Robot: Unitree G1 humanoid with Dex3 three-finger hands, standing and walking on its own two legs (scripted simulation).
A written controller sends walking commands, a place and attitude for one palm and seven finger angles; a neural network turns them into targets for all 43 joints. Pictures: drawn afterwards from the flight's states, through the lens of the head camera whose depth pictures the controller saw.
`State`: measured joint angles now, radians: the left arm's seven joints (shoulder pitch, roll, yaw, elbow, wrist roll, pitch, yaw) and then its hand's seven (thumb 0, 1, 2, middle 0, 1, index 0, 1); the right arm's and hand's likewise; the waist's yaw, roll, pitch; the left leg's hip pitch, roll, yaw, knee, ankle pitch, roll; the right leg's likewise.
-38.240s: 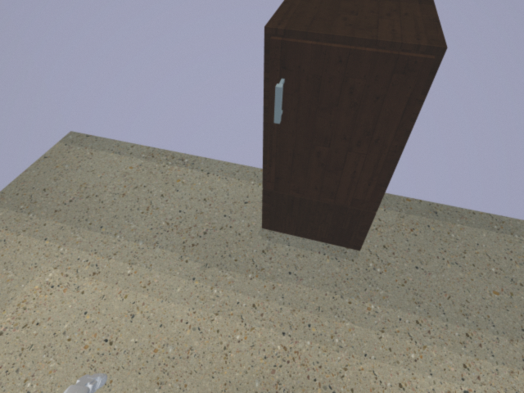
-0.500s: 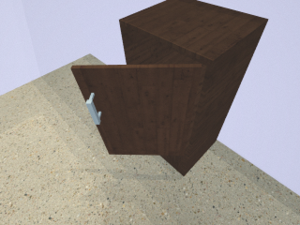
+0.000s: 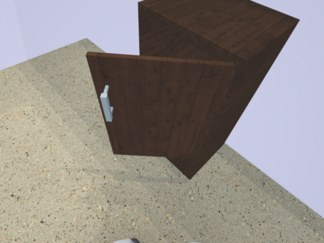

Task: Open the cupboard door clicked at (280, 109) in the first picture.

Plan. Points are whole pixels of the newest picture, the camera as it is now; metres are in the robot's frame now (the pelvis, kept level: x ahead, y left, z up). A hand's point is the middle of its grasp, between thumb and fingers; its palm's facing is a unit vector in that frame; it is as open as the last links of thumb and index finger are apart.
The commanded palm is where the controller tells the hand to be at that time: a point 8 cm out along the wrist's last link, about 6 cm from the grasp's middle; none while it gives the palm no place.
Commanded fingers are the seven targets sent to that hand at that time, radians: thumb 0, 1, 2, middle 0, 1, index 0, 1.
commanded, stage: come to a stop and stand still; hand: left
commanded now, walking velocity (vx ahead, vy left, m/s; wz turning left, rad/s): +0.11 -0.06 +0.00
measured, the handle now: (108, 103) +0.53 +0.22 -0.04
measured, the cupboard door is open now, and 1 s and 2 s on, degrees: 43 43 43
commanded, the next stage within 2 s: look again from close up in 0.50 s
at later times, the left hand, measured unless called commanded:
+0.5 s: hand out of the picture -0.10 +0.09 -0.15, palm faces +0.15 -0.97 -0.17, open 7.4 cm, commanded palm none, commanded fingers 0.00 0.90 0.90 -0.20 -0.30 -0.20 -0.30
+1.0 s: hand out of the picture +0.02 +0.23 -0.18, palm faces +0.04 -0.97 -0.25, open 7.4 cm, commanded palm none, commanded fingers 0.00 0.90 0.90 -0.20 -0.30 -0.20 -0.30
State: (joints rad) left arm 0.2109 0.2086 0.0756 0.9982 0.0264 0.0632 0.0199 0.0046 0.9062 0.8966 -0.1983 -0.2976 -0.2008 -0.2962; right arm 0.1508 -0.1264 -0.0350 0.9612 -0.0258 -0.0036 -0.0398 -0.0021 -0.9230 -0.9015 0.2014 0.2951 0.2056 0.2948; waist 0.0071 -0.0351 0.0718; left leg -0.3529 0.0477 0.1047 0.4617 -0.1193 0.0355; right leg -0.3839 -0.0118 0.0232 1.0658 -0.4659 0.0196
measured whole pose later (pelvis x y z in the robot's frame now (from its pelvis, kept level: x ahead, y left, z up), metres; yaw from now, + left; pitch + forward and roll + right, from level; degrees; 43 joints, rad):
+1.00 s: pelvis -0.02 +0.04 -0.01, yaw +0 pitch -1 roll -1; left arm 0.26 0.18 0.01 1.02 0.02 -0.01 0.06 0.00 0.91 0.90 -0.20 -0.30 -0.20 -0.30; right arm 0.19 -0.15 0.00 0.97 -0.01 -0.03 -0.03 -0.02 -0.94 -0.90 0.20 0.30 0.21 0.29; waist 0.02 0.01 0.01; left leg -0.21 -0.05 0.13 0.56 -0.34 0.10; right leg -0.15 -0.09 0.00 0.54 -0.36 0.04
